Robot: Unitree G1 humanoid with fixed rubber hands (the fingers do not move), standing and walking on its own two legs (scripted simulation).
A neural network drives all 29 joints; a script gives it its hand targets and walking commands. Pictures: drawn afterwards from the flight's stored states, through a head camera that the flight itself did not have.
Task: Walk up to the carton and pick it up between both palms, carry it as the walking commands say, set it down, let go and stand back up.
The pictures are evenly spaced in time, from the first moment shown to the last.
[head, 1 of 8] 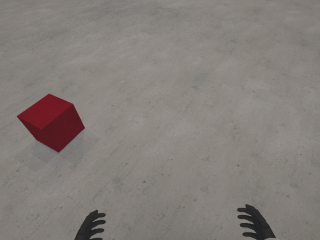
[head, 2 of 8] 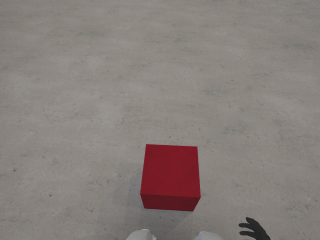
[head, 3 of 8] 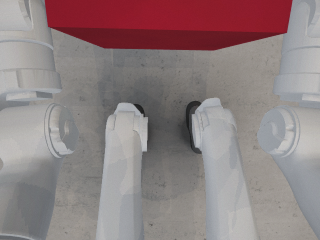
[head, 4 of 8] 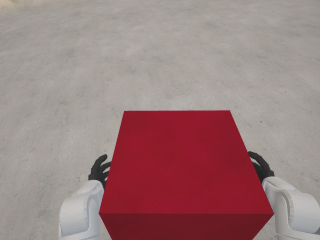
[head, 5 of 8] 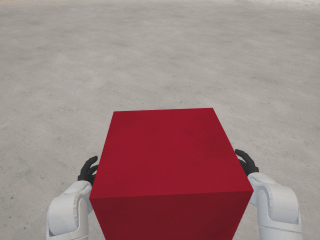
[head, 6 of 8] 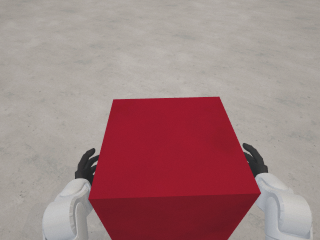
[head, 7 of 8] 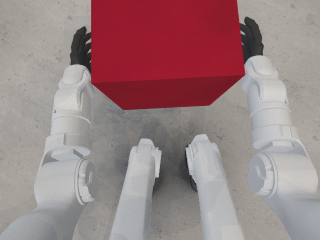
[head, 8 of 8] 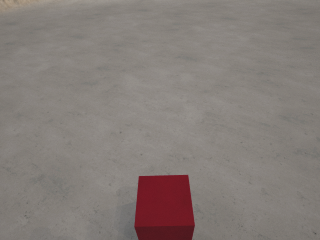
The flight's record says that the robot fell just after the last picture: no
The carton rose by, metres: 0.66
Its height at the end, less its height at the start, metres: +0.00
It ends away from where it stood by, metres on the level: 2.15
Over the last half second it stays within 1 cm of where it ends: yes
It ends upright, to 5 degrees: yes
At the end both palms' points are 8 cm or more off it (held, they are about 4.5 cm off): yes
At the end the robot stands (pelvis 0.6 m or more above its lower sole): yes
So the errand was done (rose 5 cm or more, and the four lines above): yes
